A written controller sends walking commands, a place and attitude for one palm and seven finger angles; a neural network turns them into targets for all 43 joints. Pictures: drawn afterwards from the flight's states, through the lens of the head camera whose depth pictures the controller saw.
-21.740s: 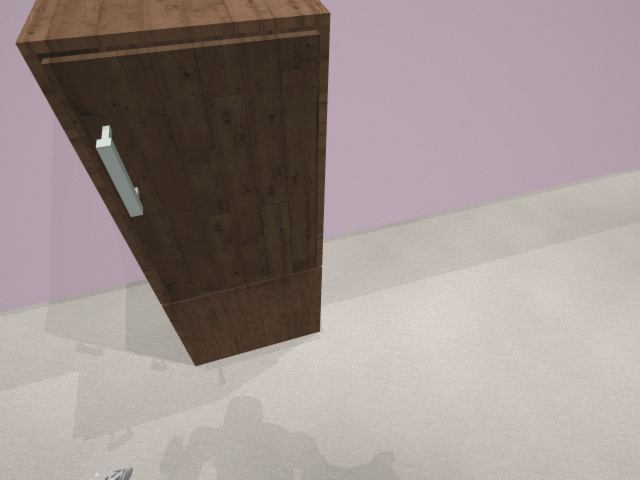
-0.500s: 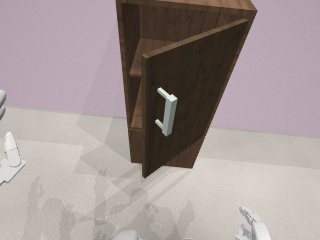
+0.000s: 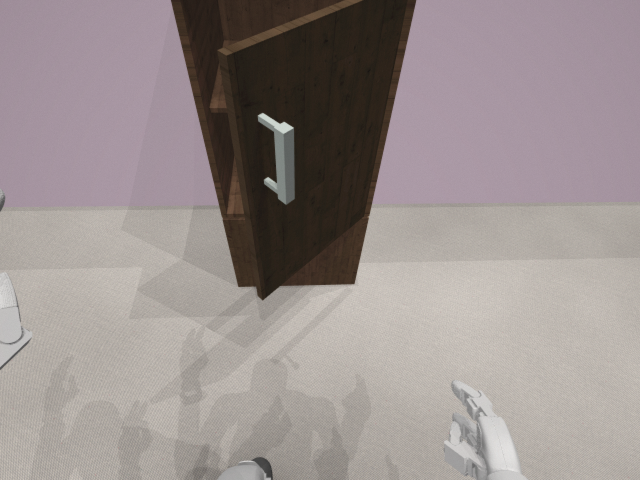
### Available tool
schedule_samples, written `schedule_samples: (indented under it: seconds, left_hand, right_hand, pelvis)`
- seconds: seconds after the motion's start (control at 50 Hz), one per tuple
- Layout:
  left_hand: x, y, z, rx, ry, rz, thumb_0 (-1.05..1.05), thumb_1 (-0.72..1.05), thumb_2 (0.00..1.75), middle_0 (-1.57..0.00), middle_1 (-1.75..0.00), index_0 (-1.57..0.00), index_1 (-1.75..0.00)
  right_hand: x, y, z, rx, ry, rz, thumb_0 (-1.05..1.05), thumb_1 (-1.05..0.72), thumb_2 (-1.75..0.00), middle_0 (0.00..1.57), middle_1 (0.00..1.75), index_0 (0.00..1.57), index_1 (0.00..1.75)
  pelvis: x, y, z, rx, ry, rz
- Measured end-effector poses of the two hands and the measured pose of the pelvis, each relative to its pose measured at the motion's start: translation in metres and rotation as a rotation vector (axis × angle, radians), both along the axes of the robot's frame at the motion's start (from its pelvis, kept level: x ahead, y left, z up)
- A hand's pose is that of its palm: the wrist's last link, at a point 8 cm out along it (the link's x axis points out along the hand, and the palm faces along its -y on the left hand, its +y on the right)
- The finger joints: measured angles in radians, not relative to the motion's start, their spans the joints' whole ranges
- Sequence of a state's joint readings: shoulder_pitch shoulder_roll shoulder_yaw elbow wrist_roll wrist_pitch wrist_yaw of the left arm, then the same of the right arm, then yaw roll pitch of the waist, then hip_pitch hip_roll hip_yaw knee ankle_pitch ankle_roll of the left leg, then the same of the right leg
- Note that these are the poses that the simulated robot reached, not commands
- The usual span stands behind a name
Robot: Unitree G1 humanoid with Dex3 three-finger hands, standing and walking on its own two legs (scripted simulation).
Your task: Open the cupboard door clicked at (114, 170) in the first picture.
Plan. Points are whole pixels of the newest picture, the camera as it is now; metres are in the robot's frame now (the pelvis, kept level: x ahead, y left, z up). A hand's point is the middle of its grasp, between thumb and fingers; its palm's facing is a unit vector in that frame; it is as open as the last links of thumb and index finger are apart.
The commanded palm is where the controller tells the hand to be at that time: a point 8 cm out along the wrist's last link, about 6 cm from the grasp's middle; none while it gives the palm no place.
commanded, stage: stop stepping back and stand still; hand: left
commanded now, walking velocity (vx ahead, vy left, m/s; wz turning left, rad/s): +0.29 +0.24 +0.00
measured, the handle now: (276, 160) +0.55 +0.10 +0.07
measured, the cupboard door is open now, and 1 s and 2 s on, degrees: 44 44 44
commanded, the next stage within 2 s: let the arm hang, fingers relaxed in 1.22 s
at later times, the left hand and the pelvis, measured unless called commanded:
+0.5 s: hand out of the picture +0.15 +0.24 +0.18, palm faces +0.39 -0.77 -0.50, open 7.4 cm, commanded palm +0.09 +0.29 +0.19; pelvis -0.05 -0.01 +0.00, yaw +0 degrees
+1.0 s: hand out of the picture +0.10 +0.28 +0.17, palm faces +0.37 -0.78 -0.50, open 7.4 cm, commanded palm +0.05 +0.32 +0.19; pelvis -0.09 +0.02 +0.01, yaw -1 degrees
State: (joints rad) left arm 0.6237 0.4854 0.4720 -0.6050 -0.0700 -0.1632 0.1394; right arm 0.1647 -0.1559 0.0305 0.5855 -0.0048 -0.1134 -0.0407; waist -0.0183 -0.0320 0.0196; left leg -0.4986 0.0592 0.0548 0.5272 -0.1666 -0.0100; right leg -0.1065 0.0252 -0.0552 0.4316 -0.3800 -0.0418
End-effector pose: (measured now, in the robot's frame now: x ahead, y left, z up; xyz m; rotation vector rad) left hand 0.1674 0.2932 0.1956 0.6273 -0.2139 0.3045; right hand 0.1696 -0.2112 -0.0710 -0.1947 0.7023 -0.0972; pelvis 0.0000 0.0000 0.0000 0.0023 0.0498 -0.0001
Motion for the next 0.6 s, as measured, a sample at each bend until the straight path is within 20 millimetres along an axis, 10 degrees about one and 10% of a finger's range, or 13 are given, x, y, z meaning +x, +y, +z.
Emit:
schedule_samples:
  seconds: [0.24, 0.46, 0.6]
  left_hand:
    - [-0.026, 0.004, -0.01, -0.109, -0.123, 0.101, 0.01, 0.88, 0.9, -0.21, -0.3, -0.22, -0.3]
    - [-0.05, -0.015, 0.001, -0.024, -0.096, -0.016, 0.01, 0.88, 0.9, -0.21, -0.3, -0.21, -0.3]
    - [-0.077, 0.008, -0.001, -0.035, -0.071, 0.076, 0.01, 0.88, 0.9, -0.21, -0.3, -0.22, -0.3]
  right_hand:
    - [-0.067, -0.066, -0.007, -0.132, 0.089, -0.102, 0.01, -0.91, -0.89, 0.2, 0.3, 0.2, 0.3]
    - [-0.071, -0.032, 0.005, -0.042, -0.037, -0.061, 0.01, -0.91, -0.89, 0.2, 0.3, 0.2, 0.3]
    - [-0.082, -0.015, -0.006, -0.019, 0.037, -0.026, 0.01, -0.9, -0.89, 0.2, 0.3, 0.2, 0.3]
  pelvis:
    - [-0.009, -0.006, 0.0, 0.01, -0.047, 0.009]
    - [-0.045, -0.009, 0.0, 0.0, -0.074, 0.006]
    - [-0.052, -0.001, 0.004, -0.024, -0.06, -0.015]
